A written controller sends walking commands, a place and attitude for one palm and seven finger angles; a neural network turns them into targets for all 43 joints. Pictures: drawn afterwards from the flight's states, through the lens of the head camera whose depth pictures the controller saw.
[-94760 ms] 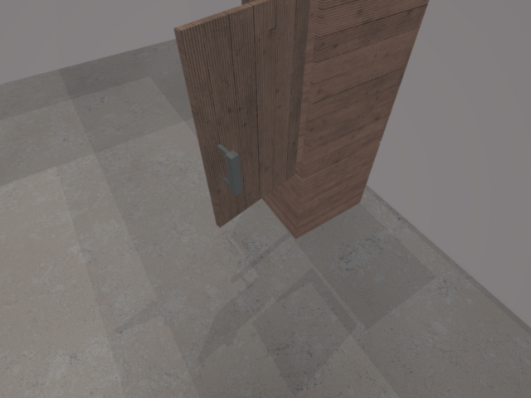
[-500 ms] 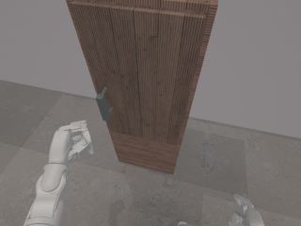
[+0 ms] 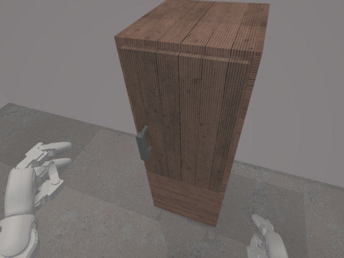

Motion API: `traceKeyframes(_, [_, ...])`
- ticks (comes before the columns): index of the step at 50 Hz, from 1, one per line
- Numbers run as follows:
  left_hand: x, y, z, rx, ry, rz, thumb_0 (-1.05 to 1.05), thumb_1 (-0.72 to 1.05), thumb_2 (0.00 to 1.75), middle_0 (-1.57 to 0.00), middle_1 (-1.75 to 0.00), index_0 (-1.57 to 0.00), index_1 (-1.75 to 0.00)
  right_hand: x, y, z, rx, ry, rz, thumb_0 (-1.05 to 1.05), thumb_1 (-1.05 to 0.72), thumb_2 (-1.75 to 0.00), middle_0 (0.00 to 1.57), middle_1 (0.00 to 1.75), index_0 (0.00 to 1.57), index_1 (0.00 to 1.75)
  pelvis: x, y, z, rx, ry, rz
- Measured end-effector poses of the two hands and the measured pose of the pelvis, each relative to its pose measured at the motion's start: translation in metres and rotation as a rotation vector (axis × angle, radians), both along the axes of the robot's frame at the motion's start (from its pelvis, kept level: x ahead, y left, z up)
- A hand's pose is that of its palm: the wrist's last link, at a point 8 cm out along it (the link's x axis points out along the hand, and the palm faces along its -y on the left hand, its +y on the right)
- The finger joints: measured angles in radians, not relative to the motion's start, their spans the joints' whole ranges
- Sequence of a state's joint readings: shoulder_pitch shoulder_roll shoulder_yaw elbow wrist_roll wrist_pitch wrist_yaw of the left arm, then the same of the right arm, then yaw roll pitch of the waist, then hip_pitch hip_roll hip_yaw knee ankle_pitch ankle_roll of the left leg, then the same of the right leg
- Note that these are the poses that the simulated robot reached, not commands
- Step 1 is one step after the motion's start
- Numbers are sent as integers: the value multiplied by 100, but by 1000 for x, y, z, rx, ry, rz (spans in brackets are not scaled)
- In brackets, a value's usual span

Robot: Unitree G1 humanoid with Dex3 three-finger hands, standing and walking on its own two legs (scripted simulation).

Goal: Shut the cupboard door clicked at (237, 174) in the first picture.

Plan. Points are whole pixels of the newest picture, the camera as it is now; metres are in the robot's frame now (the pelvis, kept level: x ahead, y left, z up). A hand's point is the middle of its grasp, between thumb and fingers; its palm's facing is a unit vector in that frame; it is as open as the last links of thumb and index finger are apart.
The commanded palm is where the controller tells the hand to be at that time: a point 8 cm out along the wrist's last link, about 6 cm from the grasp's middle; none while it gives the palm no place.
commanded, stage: draw the hand back to the body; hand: left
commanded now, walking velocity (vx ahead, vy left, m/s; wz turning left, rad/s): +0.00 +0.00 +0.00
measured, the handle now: (145, 143) +0.52 +0.18 -0.10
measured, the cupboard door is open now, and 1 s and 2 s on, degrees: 0 0 0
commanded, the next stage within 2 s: step back with the hand held close in 0.50 s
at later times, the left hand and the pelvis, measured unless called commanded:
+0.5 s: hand (42, 191) +0.18 +0.25 +0.16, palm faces +0.46 -0.80 -0.38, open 7.4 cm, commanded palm +0.13 +0.29 +0.18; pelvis -0.01 -0.01 +0.00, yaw -1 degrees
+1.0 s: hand (22, 194) +0.17 +0.28 +0.16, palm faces +0.41 -0.76 -0.51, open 7.4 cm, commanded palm +0.11 +0.31 +0.18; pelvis -0.04 +0.01 +0.00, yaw -1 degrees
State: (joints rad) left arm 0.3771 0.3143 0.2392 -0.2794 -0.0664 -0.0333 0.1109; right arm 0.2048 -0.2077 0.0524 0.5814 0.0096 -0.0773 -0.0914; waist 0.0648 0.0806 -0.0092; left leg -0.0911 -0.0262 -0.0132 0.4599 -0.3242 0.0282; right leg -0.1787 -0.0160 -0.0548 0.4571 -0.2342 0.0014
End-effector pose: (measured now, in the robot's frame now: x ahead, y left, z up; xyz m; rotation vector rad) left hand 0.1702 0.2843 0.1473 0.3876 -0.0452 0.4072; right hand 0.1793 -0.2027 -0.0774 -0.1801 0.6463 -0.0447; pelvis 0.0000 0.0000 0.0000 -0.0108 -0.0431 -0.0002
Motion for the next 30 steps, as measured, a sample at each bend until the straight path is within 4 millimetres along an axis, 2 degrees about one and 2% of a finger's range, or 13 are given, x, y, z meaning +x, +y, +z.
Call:
traceKeyframes(6, [-21,11,37,109,-86,35,2,89,90,-44,-56,-44,-55,-6,-6,-3,1,10,-4,1,-90,-90,21,30,20,30,-1,0,1,0,-14,-3])
traceKeyframes(9, [-31,16,48,148,-111,60,1,89,90,-36,-47,-36,-47,-10,-10,-5,1,17,-13,1,-91,-90,21,30,20,30,-3,-1,2,1,-20,-6])
traceKeyframes(11, [-35,18,47,147,-109,78,1,89,90,-32,-43,-32,-42,-13,-13,-6,0,24,-17,1,-91,-90,21,30,20,30,-5,-2,2,3,-23,-5])
traceKeyframes(14, [-37,18,36,111,-81,93,1,90,90,-27,-37,-27,-37,-19,-17,-8,-7,37,-21,1,-91,-90,21,30,20,30,-10,-3,2,5,-26,-5])
traceKeyframes(17, [-36,13,21,67,-47,88,1,90,90,-24,-34,-24,-34,-25,-23,-9,-19,47,-30,1,-91,-90,21,30,20,30,-13,-5,2,8,-27,-7])
traceKeyframes(20, [-36,6,16,45,-41,67,1,89,90,-22,-32,-22,-32,-29,-27,-7,-31,43,-42,1,-91,-90,21,30,20,30,-14,-7,2,8,-30,-9])
traceKeyframes(25, [-37,-2,30,80,-102,36,2,89,90,-22,-31,-21,-30,-31,-31,-2,-34,7,-56,1,-91,-90,20,30,20,30,-14,-10,2,6,-43,-11])
traceKeyframes(30, [-37,1,42,116,-139,36,1,89,90,-21,-31,-21,-30,-30,-31,-1,-13,-13,-64,1,-91,-90,20,30,20,30,-18,-11,2,7,-49,-18])
